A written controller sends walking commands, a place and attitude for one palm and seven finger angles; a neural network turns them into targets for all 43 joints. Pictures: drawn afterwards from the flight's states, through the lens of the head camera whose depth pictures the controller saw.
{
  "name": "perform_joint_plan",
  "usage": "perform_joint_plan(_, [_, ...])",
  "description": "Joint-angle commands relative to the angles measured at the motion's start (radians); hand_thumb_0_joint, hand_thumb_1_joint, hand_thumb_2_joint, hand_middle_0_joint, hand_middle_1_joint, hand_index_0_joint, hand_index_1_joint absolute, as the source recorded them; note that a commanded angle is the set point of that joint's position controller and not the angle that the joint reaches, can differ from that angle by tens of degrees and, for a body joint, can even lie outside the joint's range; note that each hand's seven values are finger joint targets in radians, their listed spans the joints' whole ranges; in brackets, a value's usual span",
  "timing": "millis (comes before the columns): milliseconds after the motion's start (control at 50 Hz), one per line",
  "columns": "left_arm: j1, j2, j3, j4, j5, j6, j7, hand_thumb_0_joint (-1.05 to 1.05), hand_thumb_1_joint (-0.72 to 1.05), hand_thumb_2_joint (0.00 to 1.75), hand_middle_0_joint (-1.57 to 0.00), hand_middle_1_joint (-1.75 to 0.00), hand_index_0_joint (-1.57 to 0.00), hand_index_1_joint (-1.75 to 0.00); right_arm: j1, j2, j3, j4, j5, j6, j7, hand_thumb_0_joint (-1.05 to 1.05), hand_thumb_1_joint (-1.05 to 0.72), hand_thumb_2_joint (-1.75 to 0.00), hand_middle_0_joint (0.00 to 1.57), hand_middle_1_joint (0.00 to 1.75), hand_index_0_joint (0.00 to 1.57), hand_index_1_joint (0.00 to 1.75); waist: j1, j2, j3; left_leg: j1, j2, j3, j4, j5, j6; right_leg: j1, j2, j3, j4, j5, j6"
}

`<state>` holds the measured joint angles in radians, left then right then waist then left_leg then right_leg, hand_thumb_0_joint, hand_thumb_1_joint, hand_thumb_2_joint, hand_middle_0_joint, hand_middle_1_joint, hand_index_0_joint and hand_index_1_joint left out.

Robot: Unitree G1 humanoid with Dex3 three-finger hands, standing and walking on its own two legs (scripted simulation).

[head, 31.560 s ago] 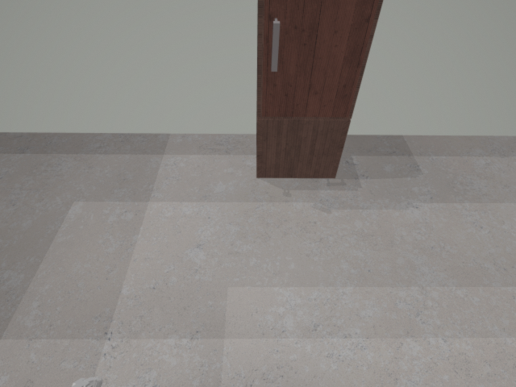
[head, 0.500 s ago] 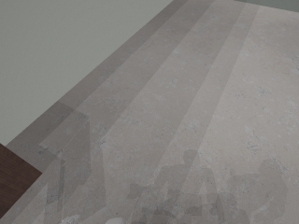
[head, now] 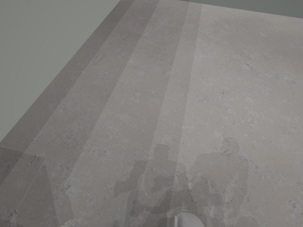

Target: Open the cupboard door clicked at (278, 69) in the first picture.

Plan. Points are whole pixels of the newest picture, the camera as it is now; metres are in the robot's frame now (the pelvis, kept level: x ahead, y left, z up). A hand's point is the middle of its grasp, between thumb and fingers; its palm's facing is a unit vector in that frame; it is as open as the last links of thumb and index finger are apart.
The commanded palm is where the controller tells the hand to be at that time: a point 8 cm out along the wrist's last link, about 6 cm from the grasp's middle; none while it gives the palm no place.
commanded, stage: walk to a spot facing it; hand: left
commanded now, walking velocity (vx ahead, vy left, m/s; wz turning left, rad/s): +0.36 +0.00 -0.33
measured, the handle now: out of the picture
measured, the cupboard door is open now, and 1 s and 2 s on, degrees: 42 42 42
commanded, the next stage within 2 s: turn to face it in 0.54 s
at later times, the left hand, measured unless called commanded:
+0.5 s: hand (115, 190) +0.25 +0.13 -0.18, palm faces -0.03 -0.98 -0.20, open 7.2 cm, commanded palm none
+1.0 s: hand (129, 123) +0.52 +0.11 -0.17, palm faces +0.06 -0.97 -0.24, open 7.3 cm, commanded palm none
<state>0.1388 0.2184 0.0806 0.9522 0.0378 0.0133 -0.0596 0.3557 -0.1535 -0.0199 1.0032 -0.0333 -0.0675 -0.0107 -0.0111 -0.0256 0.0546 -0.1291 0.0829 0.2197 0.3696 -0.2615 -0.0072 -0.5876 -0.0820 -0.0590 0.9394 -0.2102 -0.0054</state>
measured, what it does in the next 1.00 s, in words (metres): walks ahead: right foot, then left foot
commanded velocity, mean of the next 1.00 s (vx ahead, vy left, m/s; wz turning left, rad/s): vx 0.21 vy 0.00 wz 0.16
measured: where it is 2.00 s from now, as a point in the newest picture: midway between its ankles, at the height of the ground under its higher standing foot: (168, 176)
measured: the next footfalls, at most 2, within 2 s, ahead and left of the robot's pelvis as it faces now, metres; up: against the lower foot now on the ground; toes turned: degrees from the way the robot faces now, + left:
right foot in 0.16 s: +0.19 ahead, -0.13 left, +0.00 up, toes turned -10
left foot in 0.62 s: +0.47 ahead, +0.05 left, +0.00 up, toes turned +0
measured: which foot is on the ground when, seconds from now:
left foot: down 0.00-0.16, up 0.18-0.60, down 0.62-0.96, up 0.98-1.00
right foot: up 0.00-0.14, down 0.16-0.62, up 0.64-0.94, down 0.96-1.00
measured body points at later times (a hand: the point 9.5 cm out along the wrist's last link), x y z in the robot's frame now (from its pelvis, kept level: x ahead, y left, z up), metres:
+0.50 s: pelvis +0.24 -0.06 +0.00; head +0.26 -0.06 +0.44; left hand +0.25 +0.18 -0.16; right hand +0.30 -0.30 -0.15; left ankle +0.36 +0.07 -0.70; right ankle +0.15 -0.13 -0.75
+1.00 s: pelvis +0.42 -0.08 -0.02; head +0.45 -0.09 +0.43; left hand +0.52 +0.17 -0.15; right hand +0.42 -0.32 -0.18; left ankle +0.43 +0.04 -0.74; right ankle +0.45 -0.20 -0.75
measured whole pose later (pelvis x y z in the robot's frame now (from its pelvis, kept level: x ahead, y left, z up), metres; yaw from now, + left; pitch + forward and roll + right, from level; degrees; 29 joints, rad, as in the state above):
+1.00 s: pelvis +0.42 -0.08 -0.02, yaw +3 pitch +1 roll +1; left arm 0.14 0.19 0.06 0.94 0.03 -0.02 0.01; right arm 0.31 -0.18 -0.05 1.05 -0.02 0.04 0.00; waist -0.03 0.00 0.04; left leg -0.37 -0.02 -0.02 0.68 -0.38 -0.01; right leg -0.35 -0.05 -0.06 0.60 -0.29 0.01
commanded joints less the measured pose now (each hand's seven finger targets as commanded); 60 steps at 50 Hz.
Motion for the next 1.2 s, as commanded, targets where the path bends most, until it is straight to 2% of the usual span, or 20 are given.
perform_joint_plan(0, [-0.137, -0.006, -0.014, -0.096, -0.005, -0.027, -0.001, 0.0, 0.9, 0.9, -0.2, -0.3, -0.2, -0.3, 0.127, -0.164, -0.038, 0.002, -0.005, -0.012, -0.007, 0.0, -0.9, -0.9, 0.2, 0.3, 0.2, 0.3, -0.049, 0.142, 0.024, 0.038, 0.247, -0.087, -0.163, 0.247, 0.108, 0.042, 0.016, -0.053, -0.214, 0.016, -0.017])
perform_joint_plan(60, [-0.107, 0.02, -0.008, -0.082, -0.006, -0.032, 0.003, 0.0, 0.9, 0.9, -0.2, -0.3, -0.2, -0.3, 0.116, -0.174, -0.037, 0.018, -0.006, -0.004, -0.007, 0.0, -0.9, -0.9, 0.2, 0.3, 0.2, 0.3, -0.012, 0.155, 0.011, 0.037, 0.251, -0.06, -0.083, 0.356, 0.093, 0.187, 0.052, -0.08, -0.291, -0.008, -0.046])
perform_joint_plan(100, [0.126, 0.074, 0.011, -0.006, -0.005, -0.048, 0.013, 0.0, 0.9, 0.9, -0.2, -0.3, -0.2, -0.3, 0.081, -0.18, -0.035, 0.02, 0.006, 0.0, -0.006, 0.0, -0.9, -0.9, 0.2, 0.3, 0.2, 0.3, 0.102, 0.078, -0.099, -0.057, 0.191, 0.002, 0.224, 0.504, 0.048, 0.543, 0.09, -0.084, -0.395, -0.001, -0.087])
perform_joint_plan(120, [0.307, 0.177, 0.039, 0.045, 0.001, -0.06, 0.03, 0.0, 0.9, 0.9, -0.2, -0.3, -0.2, -0.3, 0.063, -0.141, -0.029, 0.001, 0.022, -0.003, 0.008, 0.0, -0.9, -0.9, 0.2, 0.3, 0.2, 0.3, 0.181, -0.117, -0.211, -0.299, 0.102, 0.067, 0.531, 0.299, 0.006, 0.826, -0.099, 0.165, -0.463, -0.11, -0.16])
perform_joint_plan(140, [0.392, 0.264, 0.058, 0.067, -0.017, -0.059, 0.044, 0.0, 0.9, 0.9, -0.2, -0.3, -0.2, -0.3, 0.036, -0.095, -0.024, -0.045, 0.035, -0.006, 0.004, 0.0, -0.9, -0.9, 0.2, 0.3, 0.2, 0.3, 0.187, -0.287, -0.262, -0.541, -0.031, -0.006, 0.837, -0.358, -0.029, 0.94, -0.357, 0.593, -0.622, -0.032, -0.272])
perform_joint_plan(180, [0.247, 0.205, 0.038, 0.034, -0.031, -0.055, 0.06, 0.0, 0.9, 0.9, -0.2, -0.3, -0.2, -0.3, -0.066, -0.118, -0.04, -0.043, 0.025, -0.002, 0.001, 0.0, -0.9, -0.9, 0.2, 0.3, 0.2, 0.3, 0.124, -0.159, -0.12, -0.625, 0.058, -0.183, 0.959, -0.201, -0.021, 0.722, -0.316, 0.504, -0.676, -0.005, -0.257])
perform_joint_plan(260, [0.112, 0.081, 0.001, 0.018, -0.021, -0.081, 0.064, 0.0, 0.9, 0.9, -0.2, -0.3, -0.2, -0.3, 0.013, -0.059, -0.034, 0.027, 0.007, 0.036, 0.008, 0.0, -0.9, -0.9, 0.2, 0.3, 0.2, 0.3, -0.007, -0.065, -0.03, -0.408, 0.089, -0.165, 0.694, -0.078, -0.042, 0.407, -0.183, 0.192, -0.722, 0.18, -0.201])
perform_joint_plan(500, [0.26, 0.088, -0.015, 0.126, -0.021, -0.107, 0.07, 0.0, 0.9, 0.9, -0.2, -0.3, -0.2, -0.3, -0.299, -0.072, -0.035, -0.081, 0.017, 0.021, 0.04, 0.0, -0.9, -0.9, 0.2, 0.3, 0.2, 0.3, 0.027, -0.077, 0.055, -0.424, 0.012, -0.128, 0.311, 0.063, 0.001, 0.585, -0.174, 0.144, -0.692, 0.46, -0.167])
perform_joint_plan(560, [0.235, 0.1, -0.009, 0.127, -0.028, -0.103, 0.072, 0.0, 0.9, 0.9, -0.2, -0.3, -0.2, -0.3, -0.064, -0.119, -0.046, -0.004, 0.006, 0.008, 0.018, 0.0, -0.9, -0.9, 0.2, 0.3, 0.2, 0.3, -0.088, -0.006, -0.063, -0.02, -0.059, -0.081, 0.148, 0.141, 0.041, 0.485, -0.1, 0.053, -0.387, 0.646, -0.107])
perform_joint_plan(580, [0.263, 0.069, -0.012, 0.113, -0.032, -0.098, 0.07, 0.0, 0.9, 0.9, -0.2, -0.3, -0.2, -0.3, 0.085, -0.206, -0.063, 0.031, -0.008, 0.002, 0.006, 0.0, -0.9, -0.9, 0.2, 0.3, 0.2, 0.3, -0.131, 0.109, -0.168, 0.239, 0.117, -0.315, 0.137, 0.226, 0.121, 0.271, -0.018, 0.016, -0.138, 0.389, -0.057])
perform_joint_plan(600, [0.318, 0.02, -0.025, 0.096, -0.041, -0.1, 0.061, 0.0, 0.9, 0.9, -0.2, -0.3, -0.2, -0.3, 0.19, -0.297, -0.08, 0.048, -0.013, 0.003, -0.004, 0.0, -0.9, -0.9, 0.2, 0.3, 0.2, 0.3, -0.129, 0.306, -0.283, 0.405, 0.388, -0.652, 0.03, 0.32, 0.255, 0.078, 0.116, -0.034, 0.226, -0.296, -0.03])
perform_joint_plan(620, [0.222, 0.044, -0.028, 0.052, -0.031, -0.098, 0.065, 0.0, 0.9, 0.9, -0.2, -0.3, -0.2, -0.3, 0.177, -0.31, -0.075, 0.029, 0.003, 0.021, -0.009, 0.0, -0.9, -0.9, 0.2, 0.3, 0.2, 0.3, -0.13, 0.159, -0.184, 0.235, 0.422, -0.721, -0.026, 0.308, 0.295, 0.035, 0.096, 0.053, 0.362, -0.373, -0.037])
perform_joint_plan(680, [0.179, 0.015, -0.023, 0.057, -0.013, -0.072, 0.061, 0.0, 0.9, 0.9, -0.2, -0.3, -0.2, -0.3, -0.051, -0.165, -0.04, -0.022, 0.009, 0.007, -0.015, 0.0, -0.9, -0.9, 0.2, 0.3, 0.2, 0.3, -0.017, 0.186, -0.004, -0.128, 0.284, -0.545, -0.134, 0.149, 0.221, 0.011, -0.015, 0.081, 0.343, -0.215, 0.001])
perform_joint_plan(740, [0.246, -0.036, -0.034, 0.079, -0.012, -0.043, 0.057, 0.0, 0.9, 0.9, -0.2, -0.3, -0.2, -0.3, -0.106, -0.155, -0.028, -0.025, 0.011, 0.002, -0.018, 0.0, -0.9, -0.9, 0.2, 0.3, 0.2, 0.3, 0.045, 0.144, -0.083, -0.216, 0.159, -0.336, -0.089, 0.332, 0.168, 0.208, -0.002, 0.028, 0.059, -0.174, 0.028])
perform_joint_plan(900, [0.177, 0.048, 0.004, 0.001, -0.019, -0.028, 0.071, 0.0, 0.9, 0.9, -0.2, -0.3, -0.2, -0.3, -0.142, -0.188, -0.061, -0.057, 0.015, 0.061, -0.008, 0.0, -0.9, -0.9, 0.2, 0.3, 0.2, 0.3, 0.061, 0.121, -0.084, -0.341, 0.077, -0.417, 0.041, 0.102, 0.113, 0.467, 0.048, 0.003, -0.418, -0.011, 0.047])
perform_joint_plan(920, [0.195, 0.105, 0.016, -0.005, -0.013, -0.036, 0.078, 0.0, 0.9, 0.9, -0.2, -0.3, -0.2, -0.3, -0.147, -0.159, -0.059, -0.069, 0.021, 0.064, -0.002, 0.0, -0.9, -0.9, 0.2, 0.3, 0.2, 0.3, 0.076, 0.002, -0.091, -0.435, 0.004, -0.355, 0.142, -0.002, 0.06, 0.563, -0.063, 0.127, -0.532, -0.022, 0.019])
perform_joint_plan(940, [0.217, 0.187, 0.031, -0.011, -0.006, -0.039, 0.084, 0.0, 0.9, 0.9, -0.2, -0.3, -0.2, -0.3, -0.141, -0.108, -0.051, -0.091, 0.022, 0.064, 0.006, 0.0, -0.9, -0.9, 0.2, 0.3, 0.2, 0.3, 0.089, -0.228, -0.108, -0.513, -0.118, -0.192, 0.35, -0.19, -0.011, 0.602, -0.297, 0.331, -0.63, 0.051, -0.07])
perform_joint_plan(960, [0.226, 0.226, 0.032, -0.026, -0.009, -0.032, 0.083, 0.0, 0.9, 0.9, -0.2, -0.3, -0.2, -0.3, -0.149, -0.12, -0.059, -0.106, 0.017, 0.068, 0.01, 0.0, -0.9, -0.9, 0.2, 0.3, 0.2, 0.3, 0.1, -0.237, -0.13, -0.485, -0.108, -0.176, 0.596, -0.368, -0.02, 0.549, -0.423, 0.396, -0.666, 0.119, -0.169])
perform_joint_plan(1060, [0.101, 0.129, 0.009, -0.061, -0.011, -0.036, 0.095, 0.0, 0.9, 0.9, -0.2, -0.3, -0.2, -0.3, -0.169, -0.09, -0.051, -0.092, 0.02, 0.096, 0.025, 0.0, -0.9, -0.9, 0.2, 0.3, 0.2, 0.3, 0.03, -0.159, -0.067, -0.468, -0.025, -0.171, 0.691, -0.23, -0.052, 0.504, -0.274, 0.059, -0.562, 0.506, -0.123])
perform_joint_plan(1180, [0.106, 0.185, 0.024, -0.071, -0.009, -0.031, 0.088, 0.0, 0.9, 0.9, -0.2, -0.3, -0.2, -0.3, -0.216, -0.099, -0.042, -0.139, 0.023, 0.095, 0.038, 0.0, -0.9, -0.9, 0.2, 0.3, 0.2, 0.3, 0.032, -0.171, -0.067, -0.314, -0.063, -0.075, 0.348, -0.124, -0.039, 0.516, -0.259, -0.049, -0.471, 0.579, -0.082])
